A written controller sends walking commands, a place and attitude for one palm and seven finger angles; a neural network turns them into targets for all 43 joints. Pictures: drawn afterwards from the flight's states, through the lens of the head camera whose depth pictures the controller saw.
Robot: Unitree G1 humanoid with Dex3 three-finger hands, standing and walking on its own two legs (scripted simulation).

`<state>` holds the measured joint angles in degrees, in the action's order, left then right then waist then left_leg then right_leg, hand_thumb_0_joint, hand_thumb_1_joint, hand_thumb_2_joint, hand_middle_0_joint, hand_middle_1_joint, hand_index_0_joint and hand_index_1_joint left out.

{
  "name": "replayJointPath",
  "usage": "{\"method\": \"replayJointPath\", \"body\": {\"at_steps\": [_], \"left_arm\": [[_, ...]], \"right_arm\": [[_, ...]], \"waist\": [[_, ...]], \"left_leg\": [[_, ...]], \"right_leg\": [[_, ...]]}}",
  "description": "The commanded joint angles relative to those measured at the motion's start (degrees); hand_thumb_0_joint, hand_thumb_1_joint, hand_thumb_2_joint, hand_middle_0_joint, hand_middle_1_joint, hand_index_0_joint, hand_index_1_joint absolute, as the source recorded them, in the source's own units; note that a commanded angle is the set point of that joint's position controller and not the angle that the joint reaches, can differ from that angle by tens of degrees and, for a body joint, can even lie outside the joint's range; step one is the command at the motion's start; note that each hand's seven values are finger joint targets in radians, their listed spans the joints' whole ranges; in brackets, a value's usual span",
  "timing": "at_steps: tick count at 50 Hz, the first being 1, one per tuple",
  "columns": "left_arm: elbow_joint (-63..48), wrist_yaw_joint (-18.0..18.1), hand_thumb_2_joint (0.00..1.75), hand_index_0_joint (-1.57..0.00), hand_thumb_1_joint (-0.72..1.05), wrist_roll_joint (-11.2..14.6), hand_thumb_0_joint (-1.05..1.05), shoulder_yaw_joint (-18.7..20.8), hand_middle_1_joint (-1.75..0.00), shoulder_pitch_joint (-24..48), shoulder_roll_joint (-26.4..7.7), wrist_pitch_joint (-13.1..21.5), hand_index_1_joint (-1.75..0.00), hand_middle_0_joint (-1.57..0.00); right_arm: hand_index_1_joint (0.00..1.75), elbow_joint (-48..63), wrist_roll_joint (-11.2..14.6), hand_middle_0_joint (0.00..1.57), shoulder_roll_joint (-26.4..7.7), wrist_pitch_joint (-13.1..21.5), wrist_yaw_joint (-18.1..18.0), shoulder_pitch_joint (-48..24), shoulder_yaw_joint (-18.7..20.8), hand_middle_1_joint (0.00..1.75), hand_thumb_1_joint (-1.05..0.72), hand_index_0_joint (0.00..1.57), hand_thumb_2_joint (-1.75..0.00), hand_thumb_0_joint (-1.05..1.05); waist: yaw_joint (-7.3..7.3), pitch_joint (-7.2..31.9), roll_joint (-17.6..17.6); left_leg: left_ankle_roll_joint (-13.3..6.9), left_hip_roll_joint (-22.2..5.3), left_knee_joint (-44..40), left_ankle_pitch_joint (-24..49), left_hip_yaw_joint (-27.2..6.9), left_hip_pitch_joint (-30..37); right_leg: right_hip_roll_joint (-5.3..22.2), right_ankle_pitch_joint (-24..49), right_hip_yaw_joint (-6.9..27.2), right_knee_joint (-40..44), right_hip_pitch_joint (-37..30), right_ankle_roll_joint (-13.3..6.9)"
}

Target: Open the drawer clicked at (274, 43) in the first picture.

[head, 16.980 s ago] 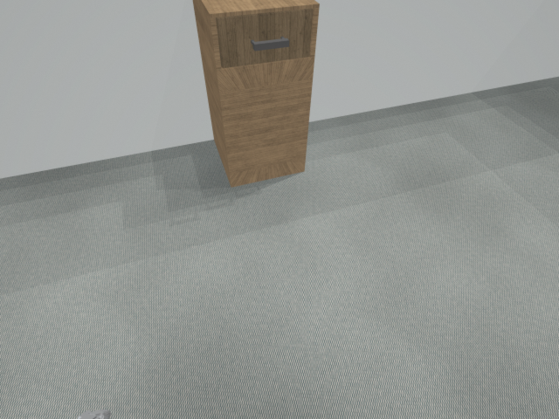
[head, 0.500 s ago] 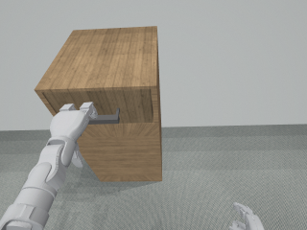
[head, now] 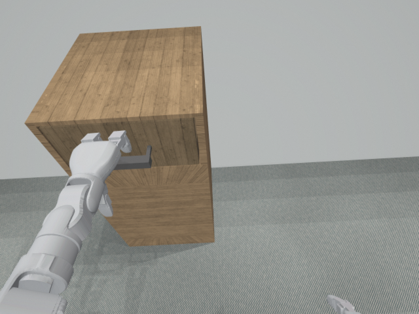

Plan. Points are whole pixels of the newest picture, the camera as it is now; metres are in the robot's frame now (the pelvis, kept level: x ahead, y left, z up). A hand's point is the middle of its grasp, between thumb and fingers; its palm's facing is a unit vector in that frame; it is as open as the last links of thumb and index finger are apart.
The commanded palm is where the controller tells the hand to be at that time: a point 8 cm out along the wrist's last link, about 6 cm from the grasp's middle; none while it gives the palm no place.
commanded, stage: move the hooked fingers above the handle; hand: left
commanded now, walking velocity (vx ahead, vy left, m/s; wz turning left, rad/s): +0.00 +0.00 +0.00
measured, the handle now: (125, 156) +0.48 +0.26 -0.03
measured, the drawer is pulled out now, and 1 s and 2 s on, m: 0.00 0.00 0.00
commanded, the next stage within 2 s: lower the fingers behind the handle in 1.26 s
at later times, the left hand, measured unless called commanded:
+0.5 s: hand (117, 165) +0.41 +0.24 +0.03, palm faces -0.05 -0.04 -1.00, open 13.8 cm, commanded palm +0.40 +0.24 +0.08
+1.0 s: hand (113, 165) +0.41 +0.25 +0.03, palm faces -0.03 -0.05 -1.00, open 13.8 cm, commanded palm +0.40 +0.25 +0.09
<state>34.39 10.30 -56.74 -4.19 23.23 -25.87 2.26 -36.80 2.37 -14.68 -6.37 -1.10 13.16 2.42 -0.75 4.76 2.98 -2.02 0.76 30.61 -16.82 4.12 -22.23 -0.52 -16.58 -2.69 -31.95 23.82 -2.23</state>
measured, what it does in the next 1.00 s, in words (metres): stands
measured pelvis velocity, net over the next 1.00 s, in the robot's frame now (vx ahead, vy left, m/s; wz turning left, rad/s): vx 0.00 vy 0.01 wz -0.01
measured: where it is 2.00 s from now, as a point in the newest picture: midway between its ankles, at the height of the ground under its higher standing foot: outside the picture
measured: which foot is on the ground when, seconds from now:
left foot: down 0.00-1.00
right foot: down 0.00-1.00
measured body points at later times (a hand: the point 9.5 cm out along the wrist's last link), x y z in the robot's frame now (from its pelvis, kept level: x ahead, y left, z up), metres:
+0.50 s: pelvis +0.00 +0.01 -0.01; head +0.05 -0.01 +0.44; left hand +0.41 +0.24 +0.08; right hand +0.09 -0.26 -0.14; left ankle -0.02 +0.10 -0.73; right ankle -0.01 -0.09 -0.73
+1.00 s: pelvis +0.00 +0.01 -0.01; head +0.05 +0.00 +0.44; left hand +0.41 +0.25 +0.08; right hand +0.07 -0.26 -0.14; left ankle -0.02 +0.10 -0.73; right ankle -0.01 -0.09 -0.73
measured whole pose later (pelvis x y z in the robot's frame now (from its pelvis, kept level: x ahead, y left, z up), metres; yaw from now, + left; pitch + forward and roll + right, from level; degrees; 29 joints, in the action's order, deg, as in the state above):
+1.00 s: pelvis +0.00 +0.01 -0.01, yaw +0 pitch +12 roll +0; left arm 47.7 16.2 -59.6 -2.5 31.6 -25.8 4.9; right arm -39.1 1.4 -14.8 -7.2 -0.4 17.3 3.4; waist 1.9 6.7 2.4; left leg -2.9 0.7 34.3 -18.2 4.5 -28.1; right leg -0.4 -16.9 -2.2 -34.1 29.2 -1.4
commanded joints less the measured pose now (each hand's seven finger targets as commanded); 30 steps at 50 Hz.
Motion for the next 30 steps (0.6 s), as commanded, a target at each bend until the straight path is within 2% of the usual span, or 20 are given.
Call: {"method": "replayJointPath", "body": {"at_steps": [1,2,3,5,6,7,8,11,14,15,17,19,21,22,23,24,26,28,29,30], "left_arm": [[-8.41,3.34,0.3,-0.3,-0.5,-0.36,0.0,6.89,-1.2,19.68,-13.36,0.67,-1.2,-0.3],[-9.16,3.51,0.3,-0.3,-0.5,-0.37,0.0,5.47,-1.2,20.86,-12.1,0.84,-1.2,-0.3],[-9.45,3.94,0.3,-0.3,-0.5,-0.49,0.0,6.91,-1.2,19.96,-13.16,0.94,-1.2,-0.3],[-8.24,4.68,0.3,-0.3,-0.5,-0.94,0.0,8.54,-1.2,19.17,-14.83,0.51,-1.2,-0.3],[-7.8,4.93,0.3,-0.3,-0.5,-1.11,0.0,8.51,-1.2,19.88,-14.99,0.29,-1.2,-0.3],[-7.64,5.18,0.3,-0.3,-0.5,-1.1,0.0,7.54,-1.2,21.01,-13.97,0.21,-1.2,-0.3],[-6.37,5.38,0.3,-0.3,-0.5,-1.18,0.0,7.99,-1.2,20.96,-14.48,0.06,-1.2,-0.3],[-6.18,5.8,0.3,-0.3,-0.5,-1.82,0.0,7.46,-1.2,25.07,-14.98,0.31,-1.2,-0.3],[-5.39,5.9,0.3,-0.3,-0.5,-1.56,0.0,4.37,-1.2,28.08,-11.74,1.07,-1.2,-0.3],[-4.58,6.03,0.3,-0.3,-0.5,-1.67,0.0,5.13,-1.2,29.22,-12.67,1.41,-1.2,-0.3],[-3.31,6.08,0.3,-0.3,-0.5,-1.37,0.0,4.82,-1.2,29.45,-12.12,1.85,-1.2,-0.3],[-0.76,6.34,0.3,-0.3,-0.5,-1.84,0.0,4.5,-1.2,29.96,-11.78,1.99,-1.2,-0.3],[-0.29,6.75,0.3,-0.3,-0.5,-2.19,0.0,4.29,-1.2,31.1,-11.49,2.17,-1.2,-0.3],[0.35,7.13,0.3,-0.3,-0.5,-2.48,0.0,5.78,-1.2,30.86,-13.05,2.15,-1.2,-0.3],[0.81,7.43,0.3,-0.3,-0.5,-2.68,0.0,5.14,-1.2,31.58,-12.62,2.01,-1.2,-0.3],[1.88,7.77,0.3,-0.3,-0.5,-2.77,0.0,4.91,-1.2,32.07,-12.09,1.8,-1.2,-0.3],[4.3,8.26,0.3,-0.3,-0.5,-2.78,0.0,6.95,-1.2,31.4,-14.06,1.35,-1.2,-0.3],[5.05,8.68,0.3,-0.3,-0.5,-2.98,0.0,6.67,-1.2,31.85,-13.99,1.08,-1.2,-0.3],[5.08,8.93,0.3,-0.3,-0.5,-3.33,0.0,7.66,-1.2,32.09,-15.26,1.0,-1.2,-0.3],[4.33,9.12,0.3,-0.3,-0.5,-3.52,0.0,8.37,-1.2,31.95,-16.19,1.04,-1.2,-0.3]], "right_arm": [[0.3,6.91,-0.25,0.2,-7.47,1.63,-0.28,-0.2,2.69,0.3,-0.9,0.2,-0.9,0.0],[0.3,7.08,-0.27,0.2,-7.46,1.56,-0.13,-0.07,2.55,0.3,-0.9,0.2,-0.9,0.0],[0.3,7.12,-0.4,0.2,-7.43,1.59,-0.07,0.27,2.84,0.3,-0.9,0.2,-0.9,0.0],[0.3,7.06,-0.44,0.2,-7.51,1.29,-0.06,0.27,2.73,0.3,-0.9,0.2,-0.9,0.0],[0.3,6.93,-0.43,0.2,-7.68,1.17,-0.08,0.23,2.7,0.3,-0.9,0.2,-0.9,0.0],[0.3,6.94,-0.4,0.2,-7.48,1.24,-0.06,0.34,2.68,0.3,-0.9,0.2,-0.9,0.0],[0.3,6.73,-0.29,0.2,-7.56,1.24,-0.09,0.5,2.7,0.3,-0.9,0.2,-0.9,0.0],[0.3,6.14,-0.45,0.2,-7.75,1.2,-0.3,1.14,2.87,0.3,-0.9,0.2,-0.9,0.0],[0.3,5.45,-0.5,0.2,-7.61,1.47,-0.25,2.45,3.21,0.3,-0.9,0.2,-0.9,0.0],[0.3,4.87,-0.6,0.2,-7.79,1.47,-0.28,2.99,3.34,0.3,-0.9,0.2,-0.9,0.0],[0.3,4.74,-0.7,0.2,-7.84,1.42,-0.25,3.73,3.35,0.3,-0.9,0.2,-0.9,0.0],[0.3,4.17,-0.81,0.2,-7.92,1.3,-0.17,4.14,3.33,0.3,-0.9,0.2,-0.9,0.0],[0.3,3.96,-0.97,0.2,-8.0,1.11,0.1,4.35,3.44,0.3,-0.9,0.2,-0.9,0.0],[0.3,3.96,-0.97,0.2,-8.06,1.02,0.1,4.92,3.49,0.3,-0.9,0.2,-0.9,0.0],[0.3,4.08,-1.04,0.2,-8.04,0.95,0.21,4.84,3.37,0.3,-0.9,0.2,-0.9,0.0],[0.3,3.9,-1.09,0.2,-7.97,0.9,0.33,5.09,3.36,0.3,-0.9,0.2,-0.9,0.0],[0.3,3.87,-1.16,0.2,-8.35,0.67,0.33,5.47,3.37,0.3,-0.9,0.2,-0.9,0.0],[0.3,4.29,-1.14,0.2,-8.25,0.64,0.31,5.59,3.28,0.3,-0.9,0.2,-0.9,0.0],[0.3,4.2,-1.24,0.2,-8.45,0.61,0.25,5.76,3.3,0.3,-0.9,0.2,-0.9,0.0],[0.3,4.34,-1.33,0.2,-8.39,0.59,0.23,5.76,3.34,0.3,-0.9,0.2,-0.9,0.0]], "waist": [[0.31,17.08,-3.58],[0.45,17.32,-2.39],[-0.07,19.07,-2.82],[-0.24,18.51,-3.67],[-0.12,18.46,-2.83],[0.41,17.65,-2.73],[0.39,16.97,-3.23],[1.35,18.36,-2.04],[2.77,19.33,-0.68],[2.91,19.29,-1.02],[2.92,20.0,-1.56],[3.11,18.98,-2.2],[3.25,19.71,-1.09],[2.61,20.49,-1.07],[2.81,20.36,0.25],[2.99,19.95,-0.88],[2.81,20.31,-3.17],[2.7,20.3,-1.99],[2.56,21.0,-2.26],[2.09,22.43,-0.68]], "left_leg": [[-1.08,0.49,-0.62,21.02,-2.42,5.7],[-1.07,0.51,-0.61,21.47,-2.31,5.96],[-1.18,0.36,-0.32,22.58,-2.1,6.36],[-1.07,0.41,-0.32,22.71,-2.0,4.86],[-0.94,0.44,-0.51,22.33,-2.15,4.5],[-1.09,0.32,-0.34,21.83,-2.06,4.71],[-1.17,0.35,-0.36,21.16,-1.89,4.21],[-1.18,0.38,0.02,20.8,-2.04,4.62],[-1.2,0.14,0.88,21.57,-2.46,7.01],[-1.14,0.0,1.16,22.0,-2.65,7.13],[-1.25,0.18,1.36,21.89,-2.67,6.51],[-1.05,0.13,1.49,21.18,-2.91,5.58],[-0.94,0.02,1.92,22.72,-3.05,5.94],[-0.9,0.02,2.07,23.02,-2.99,5.43],[-0.76,0.02,2.14,22.79,-3.05,5.4],[-0.79,-0.09,2.21,22.79,-3.09,4.9],[-0.94,0.01,2.36,22.16,-2.91,3.11],[-0.96,0.15,2.21,20.85,-2.51,2.06],[-0.99,0.04,2.28,21.11,-2.45,1.96],[-0.95,0.01,2.38,22.34,-2.34,2.52]], "right_leg": [[-0.5,19.33,2.92,2.0,-8.74,-0.63],[-0.44,19.88,2.91,1.85,-8.5,-0.67],[-0.43,21.06,3.09,1.63,-9.45,-0.62],[-0.44,22.12,3.23,1.4,-10.1,-0.57],[-0.42,21.33,3.14,1.26,-9.91,-0.66],[-0.45,20.86,2.97,1.36,-8.91,-0.59],[-0.49,20.42,3.11,1.59,-8.69,-0.57],[-0.47,19.43,3.15,1.34,-7.96,-0.57],[-0.62,18.7,2.85,1.3,-5.35,-0.54],[-0.7,18.57,2.77,1.09,-4.65,-0.6],[-0.7,18.91,2.85,0.98,-5.17,-0.53],[-0.74,17.94,2.53,0.7,-3.82,-0.57],[-0.82,18.38,2.51,0.31,-3.18,-0.76],[-0.87,18.63,2.51,-0.16,-3.62,-0.8],[-0.92,18.34,2.49,-0.35,-2.96,-0.86],[-0.94,18.19,2.25,-0.44,-2.62,-0.85],[-1.0,18.62,2.46,-0.48,-3.83,-0.75],[-0.93,18.3,2.58,-0.6,-3.93,-0.66],[-0.91,18.59,2.65,-0.71,-4.28,-0.67],[-0.93,19.6,2.84,-1.02,-4.98,-0.76]]}}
